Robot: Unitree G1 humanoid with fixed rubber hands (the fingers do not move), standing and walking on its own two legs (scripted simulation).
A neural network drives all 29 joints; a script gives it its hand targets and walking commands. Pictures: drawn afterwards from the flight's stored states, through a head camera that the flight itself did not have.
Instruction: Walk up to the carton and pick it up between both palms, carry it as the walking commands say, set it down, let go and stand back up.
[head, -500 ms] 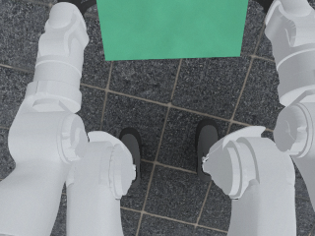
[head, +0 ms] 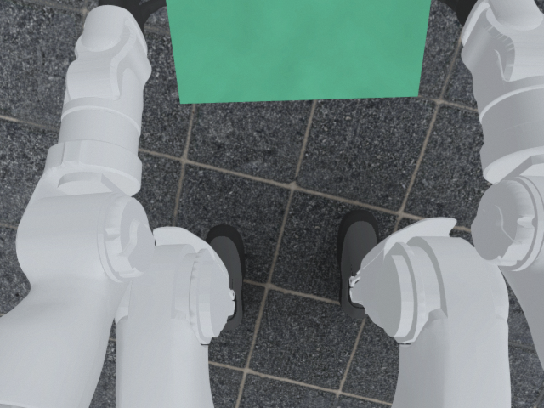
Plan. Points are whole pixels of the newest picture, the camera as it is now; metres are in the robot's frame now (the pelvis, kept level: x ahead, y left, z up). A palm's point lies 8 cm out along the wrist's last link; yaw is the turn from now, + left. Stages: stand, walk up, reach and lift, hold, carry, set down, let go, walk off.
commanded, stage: set down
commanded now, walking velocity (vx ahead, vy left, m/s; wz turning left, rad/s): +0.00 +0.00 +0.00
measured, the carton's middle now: (294, 18) +0.56 -0.03 -0.26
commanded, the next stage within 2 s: none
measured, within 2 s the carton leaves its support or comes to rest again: rests again in 0.88 s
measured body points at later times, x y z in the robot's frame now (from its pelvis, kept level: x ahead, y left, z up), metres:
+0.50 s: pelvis +0.01 +0.00 +0.00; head +0.38 -0.02 +0.24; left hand +0.57 +0.16 -0.18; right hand +0.55 -0.22 -0.18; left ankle +0.11 +0.12 -0.32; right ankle +0.12 -0.13 -0.32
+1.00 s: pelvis +0.00 +0.00 +0.00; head +0.38 -0.02 +0.23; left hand +0.54 +0.16 -0.21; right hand +0.52 -0.25 -0.21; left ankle +0.11 +0.12 -0.32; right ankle +0.12 -0.13 -0.32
